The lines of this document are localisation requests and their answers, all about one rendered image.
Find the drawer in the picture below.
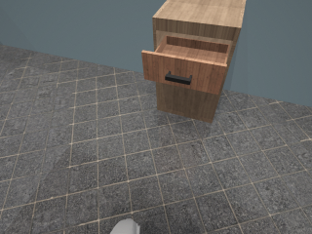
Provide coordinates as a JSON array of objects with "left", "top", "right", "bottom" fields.
[{"left": 141, "top": 35, "right": 230, "bottom": 95}]

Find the left robot thigh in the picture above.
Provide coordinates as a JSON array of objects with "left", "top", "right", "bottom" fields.
[{"left": 110, "top": 219, "right": 140, "bottom": 234}]

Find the handle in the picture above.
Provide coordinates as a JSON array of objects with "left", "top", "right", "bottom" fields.
[{"left": 165, "top": 71, "right": 192, "bottom": 85}]

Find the cabinet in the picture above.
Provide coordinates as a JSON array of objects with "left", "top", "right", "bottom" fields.
[{"left": 152, "top": 0, "right": 247, "bottom": 123}]

